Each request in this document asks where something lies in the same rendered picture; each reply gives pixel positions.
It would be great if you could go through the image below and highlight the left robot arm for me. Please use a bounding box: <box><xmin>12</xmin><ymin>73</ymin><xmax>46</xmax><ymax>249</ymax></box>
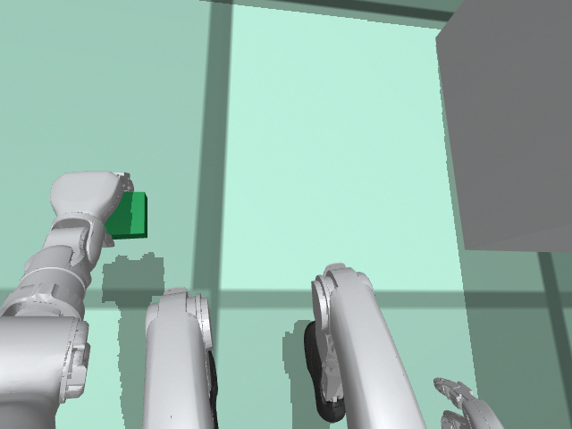
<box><xmin>0</xmin><ymin>213</ymin><xmax>105</xmax><ymax>429</ymax></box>

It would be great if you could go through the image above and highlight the right robot foot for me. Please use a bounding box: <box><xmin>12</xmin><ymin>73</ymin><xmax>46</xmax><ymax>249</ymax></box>
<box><xmin>304</xmin><ymin>321</ymin><xmax>346</xmax><ymax>423</ymax></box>

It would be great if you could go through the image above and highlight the right robot hand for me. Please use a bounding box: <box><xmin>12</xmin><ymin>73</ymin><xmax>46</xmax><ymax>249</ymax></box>
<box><xmin>433</xmin><ymin>377</ymin><xmax>505</xmax><ymax>429</ymax></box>

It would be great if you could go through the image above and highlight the small box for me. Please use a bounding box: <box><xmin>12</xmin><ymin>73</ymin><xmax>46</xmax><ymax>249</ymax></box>
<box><xmin>105</xmin><ymin>192</ymin><xmax>147</xmax><ymax>240</ymax></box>

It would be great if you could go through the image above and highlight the left robot hand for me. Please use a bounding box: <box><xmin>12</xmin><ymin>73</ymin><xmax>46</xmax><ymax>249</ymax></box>
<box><xmin>50</xmin><ymin>171</ymin><xmax>134</xmax><ymax>248</ymax></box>

